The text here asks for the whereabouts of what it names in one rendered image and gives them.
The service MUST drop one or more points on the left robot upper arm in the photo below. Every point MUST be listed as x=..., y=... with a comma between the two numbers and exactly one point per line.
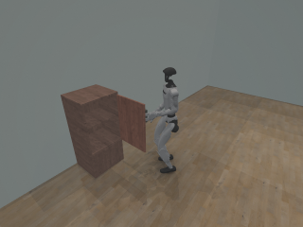
x=174, y=98

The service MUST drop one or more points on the left robot forearm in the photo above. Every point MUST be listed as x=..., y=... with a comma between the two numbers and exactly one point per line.
x=166, y=112

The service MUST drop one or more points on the robot right foot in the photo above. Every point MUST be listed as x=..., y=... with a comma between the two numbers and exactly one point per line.
x=170, y=156

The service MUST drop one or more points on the right robot forearm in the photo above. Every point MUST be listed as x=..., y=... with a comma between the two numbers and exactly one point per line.
x=161, y=107

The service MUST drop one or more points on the robot left thigh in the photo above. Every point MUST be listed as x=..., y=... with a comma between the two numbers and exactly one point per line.
x=166, y=134

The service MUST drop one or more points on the cupboard door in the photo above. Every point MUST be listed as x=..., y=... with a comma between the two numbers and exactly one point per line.
x=132, y=121

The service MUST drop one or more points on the robot left hand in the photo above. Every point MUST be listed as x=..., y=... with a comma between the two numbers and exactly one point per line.
x=150, y=116

